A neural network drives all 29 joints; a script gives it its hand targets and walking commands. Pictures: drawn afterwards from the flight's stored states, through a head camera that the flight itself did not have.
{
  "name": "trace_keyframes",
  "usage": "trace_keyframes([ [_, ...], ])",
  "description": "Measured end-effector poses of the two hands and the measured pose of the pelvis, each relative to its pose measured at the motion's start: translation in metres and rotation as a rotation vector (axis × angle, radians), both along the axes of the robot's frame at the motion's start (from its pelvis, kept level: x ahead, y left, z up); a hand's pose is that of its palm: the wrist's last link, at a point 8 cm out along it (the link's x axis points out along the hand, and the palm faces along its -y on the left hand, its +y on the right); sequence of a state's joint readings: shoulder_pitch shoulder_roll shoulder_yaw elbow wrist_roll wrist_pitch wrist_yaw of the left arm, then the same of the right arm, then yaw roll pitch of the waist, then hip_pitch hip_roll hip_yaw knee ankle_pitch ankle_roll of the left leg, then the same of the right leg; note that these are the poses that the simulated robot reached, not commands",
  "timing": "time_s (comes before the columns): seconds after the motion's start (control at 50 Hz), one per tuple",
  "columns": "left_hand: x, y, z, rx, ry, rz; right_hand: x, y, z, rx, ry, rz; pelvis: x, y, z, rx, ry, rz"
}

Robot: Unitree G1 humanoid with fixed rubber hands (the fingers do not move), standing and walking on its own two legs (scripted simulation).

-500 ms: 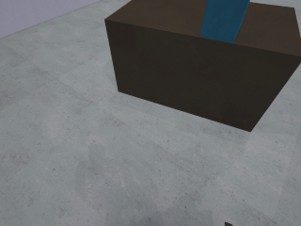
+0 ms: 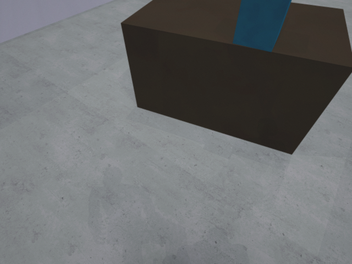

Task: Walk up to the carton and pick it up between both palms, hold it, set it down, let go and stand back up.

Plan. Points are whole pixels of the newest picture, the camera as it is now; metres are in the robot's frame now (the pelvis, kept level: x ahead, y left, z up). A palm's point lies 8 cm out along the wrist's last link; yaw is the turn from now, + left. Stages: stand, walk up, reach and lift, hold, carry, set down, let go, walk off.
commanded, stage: stand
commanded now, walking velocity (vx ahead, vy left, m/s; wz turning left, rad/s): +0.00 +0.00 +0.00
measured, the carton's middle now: (263, 14) +1.18 -0.44 +0.05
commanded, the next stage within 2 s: walk up in 1.84 s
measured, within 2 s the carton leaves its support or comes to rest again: neither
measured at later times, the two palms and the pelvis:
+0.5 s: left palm out of the picture +0.02 +0.21 -0.14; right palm out of the picture +0.00 -0.20 -0.15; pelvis +0.01 +0.00 +0.00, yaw +0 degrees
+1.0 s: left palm out of the picture -0.02 +0.21 -0.14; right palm out of the picture -0.02 -0.20 -0.14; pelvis +0.00 +0.01 +0.01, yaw +0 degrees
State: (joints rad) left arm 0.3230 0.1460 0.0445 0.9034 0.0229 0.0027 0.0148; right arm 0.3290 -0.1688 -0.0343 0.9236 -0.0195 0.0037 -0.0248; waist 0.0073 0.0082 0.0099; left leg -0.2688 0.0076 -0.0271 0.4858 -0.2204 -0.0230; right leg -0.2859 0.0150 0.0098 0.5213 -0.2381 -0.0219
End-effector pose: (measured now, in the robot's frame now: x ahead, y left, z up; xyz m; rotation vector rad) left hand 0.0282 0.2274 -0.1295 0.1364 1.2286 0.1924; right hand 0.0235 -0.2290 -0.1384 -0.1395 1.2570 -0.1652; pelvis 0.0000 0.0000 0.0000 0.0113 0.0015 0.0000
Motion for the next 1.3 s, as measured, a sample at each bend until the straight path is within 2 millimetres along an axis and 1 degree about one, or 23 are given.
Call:
trace_keyframes([
  [0.06,-0.005,0.000,0.000,0.000,0.031,0.007,0.000,0.001,-0.002,0.008,0.009,-0.010,0.005,0.000,0.001,-0.003,-0.002,0.004],
  [0.14,-0.004,-0.003,-0.003,-0.002,0.047,0.012,0.000,0.004,-0.002,0.011,0.027,-0.017,0.009,0.001,0.002,-0.006,-0.008,0.005],
  [0.24,-0.003,-0.012,-0.006,-0.027,0.064,0.020,-0.007,0.010,-0.004,0.018,0.068,-0.014,0.010,0.001,0.002,-0.007,-0.014,0.009],
  [0.32,-0.005,-0.010,-0.007,-0.025,0.077,0.027,-0.012,0.012,-0.004,0.022,0.096,-0.020,0.012,0.001,0.003,-0.005,-0.023,0.005],
  [0.48,-0.011,-0.013,-0.009,-0.035,0.104,0.029,-0.018,0.026,-0.007,0.046,0.118,-0.034,0.011,0.004,0.004,-0.008,-0.030,0.004],
  [0.56,-0.019,-0.012,-0.011,-0.040,0.132,0.034,-0.024,0.032,-0.007,0.057,0.130,-0.033,0.009,0.005,0.004,-0.009,-0.034,0.005],
  [0.66,-0.034,-0.012,-0.010,-0.041,0.169,0.048,-0.036,0.037,-0.009,0.067,0.166,-0.038,0.009,0.006,0.005,-0.006,-0.035,0.005],
  [0.78,-0.051,-0.015,-0.011,-0.052,0.215,0.048,-0.044,0.034,-0.008,0.055,0.189,-0.046,0.006,0.007,0.005,-0.006,-0.031,-0.002],
  [0.86,-0.055,-0.015,-0.013,-0.054,0.230,0.042,-0.047,0.030,-0.006,0.040,0.189,-0.049,0.004,0.008,0.005,-0.007,-0.030,-0.001],
  [0.92,-0.056,-0.017,-0.013,-0.058,0.233,0.039,-0.048,0.028,-0.006,0.035,0.200,-0.047,0.003,0.009,0.005,-0.006,-0.029,0.000],
  [1.0,-0.052,-0.018,-0.014,-0.066,0.219,0.036,-0.045,0.027,-0.005,0.030,0.189,-0.048,0.004,0.010,0.005,-0.007,-0.028,-0.004],
  [1.14,-0.039,-0.011,-0.013,-0.058,0.181,0.021,-0.042,0.039,-0.006,0.050,0.175,-0.045,0.005,0.012,0.005,-0.011,-0.029,-0.005],
  [1.22,-0.039,-0.008,-0.012,-0.050,0.190,0.021,-0.047,0.046,-0.007,0.063,0.191,-0.053,0.007,0.013,0.006,-0.007,-0.028,-0.008],
  [1.3,-0.044,-0.012,-0.012,-0.059,0.209,0.028,-0.052,0.048,-0.007,0.072,0.202,-0.058,0.009,0.012,0.006,-0.005,-0.027,-0.003],
])
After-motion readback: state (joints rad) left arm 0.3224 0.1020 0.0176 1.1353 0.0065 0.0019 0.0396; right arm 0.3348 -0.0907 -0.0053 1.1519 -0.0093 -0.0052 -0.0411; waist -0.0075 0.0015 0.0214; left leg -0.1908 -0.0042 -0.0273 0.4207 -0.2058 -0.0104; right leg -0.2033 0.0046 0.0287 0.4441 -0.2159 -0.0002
